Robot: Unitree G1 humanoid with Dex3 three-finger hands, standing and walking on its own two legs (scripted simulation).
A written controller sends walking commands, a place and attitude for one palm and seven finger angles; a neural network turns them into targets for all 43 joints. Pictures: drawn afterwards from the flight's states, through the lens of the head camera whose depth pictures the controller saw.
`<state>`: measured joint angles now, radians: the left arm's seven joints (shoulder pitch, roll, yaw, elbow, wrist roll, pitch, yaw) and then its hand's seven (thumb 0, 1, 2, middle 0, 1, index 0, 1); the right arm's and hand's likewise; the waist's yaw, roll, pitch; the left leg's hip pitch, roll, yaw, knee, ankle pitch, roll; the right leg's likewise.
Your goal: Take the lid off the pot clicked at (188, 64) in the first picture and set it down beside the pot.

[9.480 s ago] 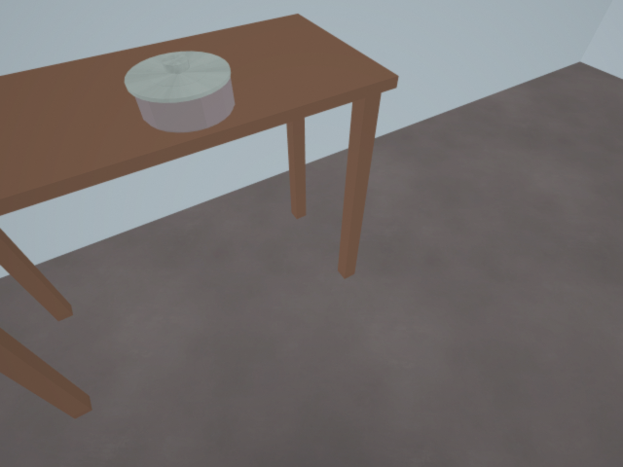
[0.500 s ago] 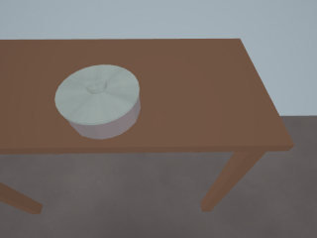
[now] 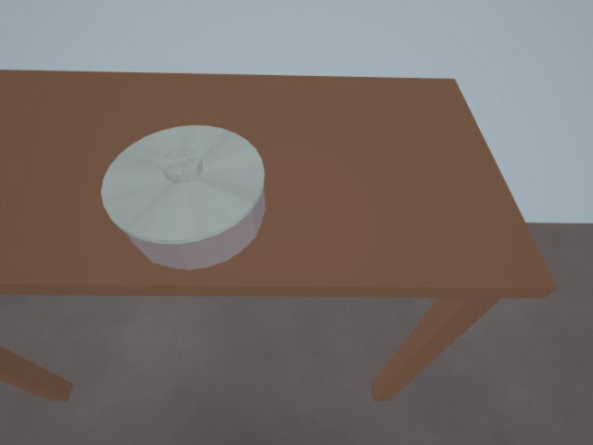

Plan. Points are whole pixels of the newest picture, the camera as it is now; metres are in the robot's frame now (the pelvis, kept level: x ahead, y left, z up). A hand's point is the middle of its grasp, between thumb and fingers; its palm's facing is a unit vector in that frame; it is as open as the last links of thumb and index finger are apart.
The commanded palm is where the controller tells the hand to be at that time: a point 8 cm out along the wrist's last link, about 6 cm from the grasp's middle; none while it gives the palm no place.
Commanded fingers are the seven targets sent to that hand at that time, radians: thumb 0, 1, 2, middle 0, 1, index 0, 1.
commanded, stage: look again from close up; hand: left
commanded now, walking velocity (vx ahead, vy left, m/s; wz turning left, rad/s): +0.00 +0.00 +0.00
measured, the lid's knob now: (181, 164) +0.41 +0.18 +0.15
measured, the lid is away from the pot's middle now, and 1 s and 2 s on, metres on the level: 0.00 0.00 0.00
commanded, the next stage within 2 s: shuffle to correct the standing spot in 0.56 s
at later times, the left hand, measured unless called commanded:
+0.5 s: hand out of the picture +0.01 +0.18 -0.18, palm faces +0.02 -0.98 -0.19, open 7.4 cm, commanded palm none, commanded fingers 0.00 0.90 0.90 -0.20 -0.30 -0.20 -0.30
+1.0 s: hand out of the picture +0.00 +0.21 -0.18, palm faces +0.02 -0.97 -0.25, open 7.4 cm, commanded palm none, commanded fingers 0.00 0.90 0.90 -0.20 -0.30 -0.20 -0.30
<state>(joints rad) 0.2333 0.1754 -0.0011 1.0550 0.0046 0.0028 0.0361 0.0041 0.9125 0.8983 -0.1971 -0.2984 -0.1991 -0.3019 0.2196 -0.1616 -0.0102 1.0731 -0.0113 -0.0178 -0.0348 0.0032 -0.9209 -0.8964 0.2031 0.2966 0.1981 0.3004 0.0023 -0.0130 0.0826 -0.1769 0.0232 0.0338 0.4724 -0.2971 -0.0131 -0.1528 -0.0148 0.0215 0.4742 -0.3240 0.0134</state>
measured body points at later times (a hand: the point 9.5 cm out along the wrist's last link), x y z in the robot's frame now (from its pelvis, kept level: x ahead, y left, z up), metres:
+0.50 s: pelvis +0.00 +0.01 +0.00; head +0.04 +0.01 +0.45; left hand +0.01 +0.23 -0.16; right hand +0.02 -0.22 -0.15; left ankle -0.03 +0.13 -0.74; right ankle -0.05 -0.13 -0.74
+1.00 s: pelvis -0.05 +0.02 -0.01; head +0.00 +0.02 +0.44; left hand +0.00 +0.26 -0.16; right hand +0.01 -0.22 -0.16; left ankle -0.03 +0.13 -0.74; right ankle -0.05 -0.13 -0.74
